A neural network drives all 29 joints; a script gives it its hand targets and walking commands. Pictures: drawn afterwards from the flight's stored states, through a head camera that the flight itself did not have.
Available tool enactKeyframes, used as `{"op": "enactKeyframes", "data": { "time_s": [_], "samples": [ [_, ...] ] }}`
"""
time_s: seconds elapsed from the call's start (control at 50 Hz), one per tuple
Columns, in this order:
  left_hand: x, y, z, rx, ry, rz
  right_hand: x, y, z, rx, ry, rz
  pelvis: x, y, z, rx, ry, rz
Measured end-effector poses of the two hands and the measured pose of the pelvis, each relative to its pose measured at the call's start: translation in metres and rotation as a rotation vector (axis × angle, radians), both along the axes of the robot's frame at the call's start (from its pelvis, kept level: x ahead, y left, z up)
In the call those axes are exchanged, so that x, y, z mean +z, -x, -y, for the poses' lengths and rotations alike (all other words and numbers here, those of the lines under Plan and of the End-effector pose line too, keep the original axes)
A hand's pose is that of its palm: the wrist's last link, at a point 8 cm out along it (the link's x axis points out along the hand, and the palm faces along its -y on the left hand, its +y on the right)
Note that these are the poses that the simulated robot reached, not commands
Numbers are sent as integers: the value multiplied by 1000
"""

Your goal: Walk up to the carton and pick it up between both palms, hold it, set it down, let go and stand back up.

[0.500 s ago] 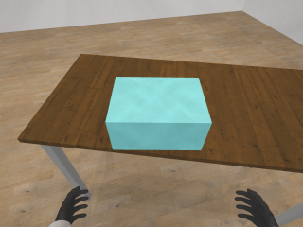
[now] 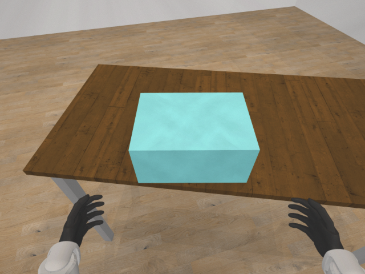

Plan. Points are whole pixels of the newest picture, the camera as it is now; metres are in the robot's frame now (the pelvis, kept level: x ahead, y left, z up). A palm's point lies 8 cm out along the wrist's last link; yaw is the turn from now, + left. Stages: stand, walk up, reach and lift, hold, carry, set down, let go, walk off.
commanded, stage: reach and lift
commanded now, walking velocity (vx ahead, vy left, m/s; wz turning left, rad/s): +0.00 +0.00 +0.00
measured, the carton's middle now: (191, 136) +0.47 +0.04 +0.01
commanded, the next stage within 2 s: none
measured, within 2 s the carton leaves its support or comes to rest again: neither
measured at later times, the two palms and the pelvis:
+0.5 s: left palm (78, 193) +0.26 +0.27 +0.05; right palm (323, 200) +0.28 -0.24 +0.05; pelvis +0.00 -0.01 +0.00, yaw +1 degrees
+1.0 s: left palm (79, 146) +0.34 +0.28 +0.11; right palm (318, 152) +0.37 -0.24 +0.10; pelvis +0.00 -0.01 +0.00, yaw +1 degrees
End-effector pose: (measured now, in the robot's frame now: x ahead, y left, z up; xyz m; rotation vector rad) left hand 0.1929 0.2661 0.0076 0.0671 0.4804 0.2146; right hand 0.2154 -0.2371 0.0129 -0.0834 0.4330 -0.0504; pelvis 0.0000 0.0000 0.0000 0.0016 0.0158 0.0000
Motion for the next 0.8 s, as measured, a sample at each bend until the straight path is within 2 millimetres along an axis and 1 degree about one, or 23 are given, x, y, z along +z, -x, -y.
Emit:
{"op": "enactKeyframes", "data": {
  "time_s": [0.08,0.14,0.2,0.34,0.54,0.72,0.8],
  "samples": [
    [13,-14,0,-5,-4,67,11,-14,1,9,-13,62,0,-2,0,2,0,-3],
    [20,-22,-1,-5,-9,93,14,-23,3,5,-32,84,0,-4,1,2,1,2],
    [25,-29,-2,-3,-3,114,17,-31,4,7,-42,102,0,-5,3,6,0,6],
    [40,-44,4,-24,-4,190,30,-46,4,12,-62,181,-1,-6,8,12,-1,11],
    [47,-77,-2,-16,17,188,38,-75,3,7,-67,168,-1,-2,13,11,-4,2],
    [73,-117,-7,-24,19,217,61,-112,-3,19,-63,196,-1,-1,10,4,-2,-20],
    [82,-129,-10,-18,15,201,66,-127,-3,22,-60,181,-1,-2,8,5,0,-26]
  ]
}}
